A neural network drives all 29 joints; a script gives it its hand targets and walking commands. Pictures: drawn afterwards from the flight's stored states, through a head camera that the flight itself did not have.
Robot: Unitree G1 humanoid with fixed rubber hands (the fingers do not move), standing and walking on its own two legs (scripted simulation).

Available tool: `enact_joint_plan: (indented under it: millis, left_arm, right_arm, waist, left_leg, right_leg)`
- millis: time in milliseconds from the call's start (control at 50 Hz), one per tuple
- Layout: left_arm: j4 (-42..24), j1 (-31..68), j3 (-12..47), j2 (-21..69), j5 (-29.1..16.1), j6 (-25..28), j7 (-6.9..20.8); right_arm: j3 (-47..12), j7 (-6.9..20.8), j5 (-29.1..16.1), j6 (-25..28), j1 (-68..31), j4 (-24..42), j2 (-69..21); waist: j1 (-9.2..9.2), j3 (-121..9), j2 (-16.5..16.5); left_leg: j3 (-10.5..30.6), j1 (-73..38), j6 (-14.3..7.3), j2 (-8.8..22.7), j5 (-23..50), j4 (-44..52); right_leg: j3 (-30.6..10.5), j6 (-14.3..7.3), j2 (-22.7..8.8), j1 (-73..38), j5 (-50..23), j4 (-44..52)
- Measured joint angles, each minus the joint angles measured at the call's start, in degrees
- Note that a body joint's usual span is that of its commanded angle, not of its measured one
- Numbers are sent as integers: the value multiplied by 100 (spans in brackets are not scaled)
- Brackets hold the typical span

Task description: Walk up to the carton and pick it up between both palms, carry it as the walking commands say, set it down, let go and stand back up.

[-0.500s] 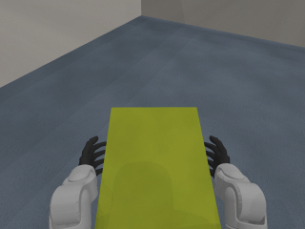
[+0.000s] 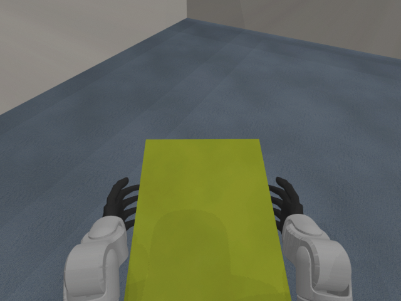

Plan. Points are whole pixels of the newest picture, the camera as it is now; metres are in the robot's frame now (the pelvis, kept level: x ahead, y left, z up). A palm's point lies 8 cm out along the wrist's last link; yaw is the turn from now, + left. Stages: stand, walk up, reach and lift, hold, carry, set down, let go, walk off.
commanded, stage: carry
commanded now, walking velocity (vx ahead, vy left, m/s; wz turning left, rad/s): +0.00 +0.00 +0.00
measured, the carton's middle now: (202, 232) +0.25 +0.00 +0.01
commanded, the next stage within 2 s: none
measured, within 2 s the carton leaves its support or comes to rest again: neither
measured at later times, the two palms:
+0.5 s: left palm (124, 214) +0.25 +0.14 +0.09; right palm (292, 213) +0.25 -0.16 +0.08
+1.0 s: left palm (129, 212) +0.26 +0.14 +0.08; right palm (292, 210) +0.26 -0.17 +0.08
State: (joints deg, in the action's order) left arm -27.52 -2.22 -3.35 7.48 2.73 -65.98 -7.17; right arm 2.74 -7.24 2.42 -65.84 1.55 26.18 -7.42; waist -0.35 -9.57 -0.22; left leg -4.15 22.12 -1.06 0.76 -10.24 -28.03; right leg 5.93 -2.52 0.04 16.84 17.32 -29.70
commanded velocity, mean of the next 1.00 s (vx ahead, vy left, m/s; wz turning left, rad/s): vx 0.00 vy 0.00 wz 0.00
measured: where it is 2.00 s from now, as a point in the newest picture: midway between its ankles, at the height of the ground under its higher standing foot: outside the picture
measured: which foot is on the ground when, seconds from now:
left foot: down 0.00-1.00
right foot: down 0.00-1.00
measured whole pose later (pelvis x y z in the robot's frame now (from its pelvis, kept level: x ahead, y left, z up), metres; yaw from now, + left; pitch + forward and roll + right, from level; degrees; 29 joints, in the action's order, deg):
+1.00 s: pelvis +0.02 -0.02 +0.00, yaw +0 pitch +4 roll +0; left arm -21.6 -0.3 -4.1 7.4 3.8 -61.9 -6.3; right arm 3.4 -6.7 3.4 -62.1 -0.6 20.4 -7.3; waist -0.4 -7.7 -0.2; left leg -3.3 21.1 0.4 1.9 -12.6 -29.8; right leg 6.7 -3.7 1.2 14.8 19.1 -29.8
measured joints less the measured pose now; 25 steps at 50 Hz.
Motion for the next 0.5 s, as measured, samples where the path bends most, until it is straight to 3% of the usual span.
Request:
enact_joint_plan:
  millis: [500]
  left_arm:
    - [182, 88, -31, -6, 24, 51, 24]
  right_arm:
    - [28, -3, 28, 22, -91, -152, 5]
  waist:
    - [-12, 89, 1]
  left_leg:
    - [51, -76, 86, 53, -178, -115]
  right_leg:
    - [42, -65, 56, -133, 147, -15]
